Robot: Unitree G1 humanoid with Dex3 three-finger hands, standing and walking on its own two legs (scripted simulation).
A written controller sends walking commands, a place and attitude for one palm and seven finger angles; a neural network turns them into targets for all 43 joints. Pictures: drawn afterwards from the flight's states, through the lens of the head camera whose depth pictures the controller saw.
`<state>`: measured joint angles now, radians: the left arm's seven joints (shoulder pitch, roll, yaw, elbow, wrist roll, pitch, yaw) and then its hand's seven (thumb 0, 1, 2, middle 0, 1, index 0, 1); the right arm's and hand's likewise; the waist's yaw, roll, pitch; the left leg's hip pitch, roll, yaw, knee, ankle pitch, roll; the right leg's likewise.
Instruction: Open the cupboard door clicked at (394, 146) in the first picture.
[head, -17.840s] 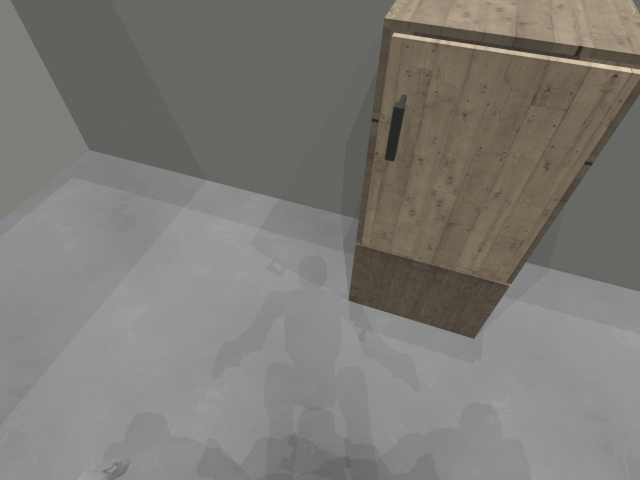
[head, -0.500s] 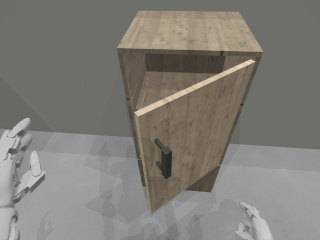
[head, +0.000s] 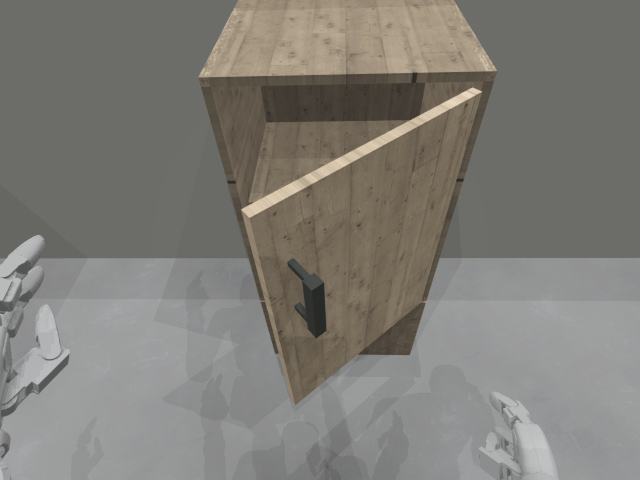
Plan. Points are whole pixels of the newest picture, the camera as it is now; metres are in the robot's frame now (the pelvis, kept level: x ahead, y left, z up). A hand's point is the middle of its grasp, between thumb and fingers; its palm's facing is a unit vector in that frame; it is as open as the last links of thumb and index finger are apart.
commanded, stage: step back with the hand held close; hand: left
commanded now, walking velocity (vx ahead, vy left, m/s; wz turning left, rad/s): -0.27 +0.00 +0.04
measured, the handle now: (306, 298) +0.36 +0.05 +0.01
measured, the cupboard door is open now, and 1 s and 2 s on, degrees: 40 40 40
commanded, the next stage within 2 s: stop stepping back and stand still in 0.84 s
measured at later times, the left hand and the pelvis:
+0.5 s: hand out of the picture +0.10 +0.29 +0.15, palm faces +0.46 -0.73 -0.50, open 7.4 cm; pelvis -0.09 +0.02 -0.02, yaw +4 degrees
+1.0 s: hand out of the picture -0.01 +0.29 +0.17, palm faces +0.48 -0.78 -0.40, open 7.4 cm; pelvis -0.21 +0.02 -0.02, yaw +2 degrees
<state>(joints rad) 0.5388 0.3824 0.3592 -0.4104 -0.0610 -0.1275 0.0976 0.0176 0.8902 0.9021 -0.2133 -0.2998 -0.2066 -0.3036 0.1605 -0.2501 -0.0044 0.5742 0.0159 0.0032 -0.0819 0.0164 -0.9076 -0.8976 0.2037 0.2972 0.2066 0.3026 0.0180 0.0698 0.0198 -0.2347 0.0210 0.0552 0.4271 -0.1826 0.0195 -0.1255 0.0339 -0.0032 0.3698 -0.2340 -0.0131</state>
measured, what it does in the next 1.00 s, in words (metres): walks backwards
